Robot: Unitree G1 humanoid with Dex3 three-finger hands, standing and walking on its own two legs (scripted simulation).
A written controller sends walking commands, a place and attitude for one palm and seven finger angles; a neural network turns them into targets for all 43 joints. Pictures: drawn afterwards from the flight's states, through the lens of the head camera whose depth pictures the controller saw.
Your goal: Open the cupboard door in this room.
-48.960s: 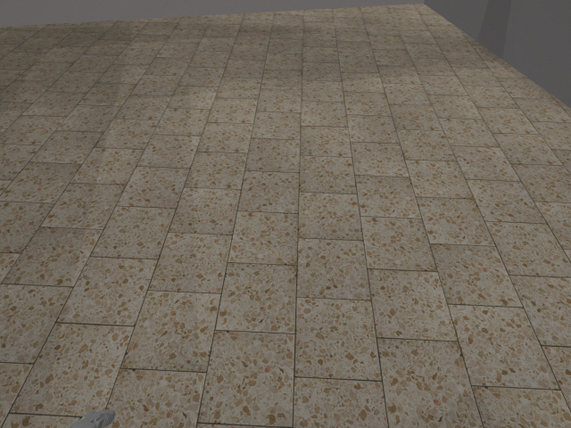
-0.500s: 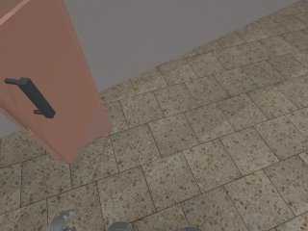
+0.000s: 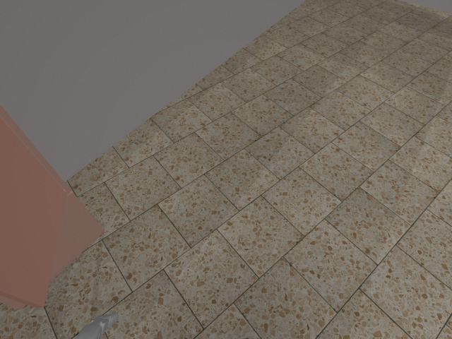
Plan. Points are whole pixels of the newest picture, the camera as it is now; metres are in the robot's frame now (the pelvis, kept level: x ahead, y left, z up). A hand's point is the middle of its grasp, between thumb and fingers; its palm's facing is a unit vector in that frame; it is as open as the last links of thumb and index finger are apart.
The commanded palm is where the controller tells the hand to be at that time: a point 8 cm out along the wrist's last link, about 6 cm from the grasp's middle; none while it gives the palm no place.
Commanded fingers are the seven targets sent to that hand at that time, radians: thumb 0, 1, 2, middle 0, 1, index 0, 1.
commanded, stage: walk to a spot facing it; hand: left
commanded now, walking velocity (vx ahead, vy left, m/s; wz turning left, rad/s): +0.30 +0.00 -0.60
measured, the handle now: out of the picture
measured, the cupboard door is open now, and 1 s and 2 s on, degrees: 46 46 46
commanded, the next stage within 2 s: turn to face it in 1.60 s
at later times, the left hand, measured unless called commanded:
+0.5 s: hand (150, 282) +0.25 +0.18 -0.15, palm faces -0.26 -0.95 -0.17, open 7.3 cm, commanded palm none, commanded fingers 0.00 0.90 0.90 -0.20 -0.30 -0.20 -0.30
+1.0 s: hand (227, 201) +0.45 +0.02 -0.15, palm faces -0.42 -0.88 -0.21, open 7.1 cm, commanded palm none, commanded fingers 0.00 0.90 0.90 -0.20 -0.30 -0.20 -0.30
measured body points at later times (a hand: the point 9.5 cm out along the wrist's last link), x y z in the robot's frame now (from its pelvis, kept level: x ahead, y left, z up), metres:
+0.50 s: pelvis +0.12 +0.00 +0.02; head +0.17 +0.01 +0.47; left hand +0.26 +0.23 -0.14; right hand +0.08 -0.24 -0.12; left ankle +0.12 +0.13 -0.73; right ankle +0.10 -0.13 -0.64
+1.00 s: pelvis +0.31 -0.12 +0.02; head +0.34 -0.14 +0.47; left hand +0.47 +0.07 -0.13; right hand +0.25 -0.36 -0.13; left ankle +0.45 -0.02 -0.68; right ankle +0.24 -0.18 -0.73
